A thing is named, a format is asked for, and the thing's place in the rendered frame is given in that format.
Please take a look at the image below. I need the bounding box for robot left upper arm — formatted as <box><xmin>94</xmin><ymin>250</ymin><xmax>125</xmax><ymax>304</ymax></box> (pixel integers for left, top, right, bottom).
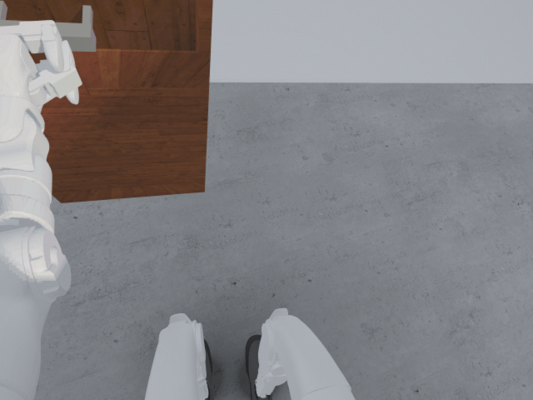
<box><xmin>0</xmin><ymin>226</ymin><xmax>71</xmax><ymax>400</ymax></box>

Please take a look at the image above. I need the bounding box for right robot foot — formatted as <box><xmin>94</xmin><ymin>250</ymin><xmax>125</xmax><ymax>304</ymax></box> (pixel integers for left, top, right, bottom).
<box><xmin>245</xmin><ymin>335</ymin><xmax>272</xmax><ymax>400</ymax></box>

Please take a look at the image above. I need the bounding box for handle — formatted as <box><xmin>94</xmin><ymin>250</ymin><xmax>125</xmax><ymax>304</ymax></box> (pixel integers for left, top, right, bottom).
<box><xmin>0</xmin><ymin>1</ymin><xmax>97</xmax><ymax>52</ymax></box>

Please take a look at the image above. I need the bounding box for cabinet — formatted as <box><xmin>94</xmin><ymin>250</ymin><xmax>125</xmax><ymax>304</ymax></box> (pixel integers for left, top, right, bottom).
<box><xmin>29</xmin><ymin>0</ymin><xmax>213</xmax><ymax>203</ymax></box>

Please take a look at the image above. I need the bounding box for left robot forearm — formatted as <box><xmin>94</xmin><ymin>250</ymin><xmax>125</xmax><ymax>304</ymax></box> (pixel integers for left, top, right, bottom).
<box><xmin>0</xmin><ymin>96</ymin><xmax>55</xmax><ymax>234</ymax></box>

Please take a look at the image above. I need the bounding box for left robot hand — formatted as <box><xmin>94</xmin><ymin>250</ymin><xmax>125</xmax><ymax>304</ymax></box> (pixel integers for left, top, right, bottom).
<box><xmin>0</xmin><ymin>20</ymin><xmax>82</xmax><ymax>113</ymax></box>

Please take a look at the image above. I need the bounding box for drawer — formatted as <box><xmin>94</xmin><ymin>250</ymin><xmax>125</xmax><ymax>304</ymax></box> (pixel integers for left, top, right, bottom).
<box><xmin>0</xmin><ymin>0</ymin><xmax>196</xmax><ymax>51</ymax></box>

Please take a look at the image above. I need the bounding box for robot left thigh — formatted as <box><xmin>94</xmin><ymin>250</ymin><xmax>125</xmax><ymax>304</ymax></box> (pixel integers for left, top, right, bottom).
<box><xmin>145</xmin><ymin>320</ymin><xmax>206</xmax><ymax>400</ymax></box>

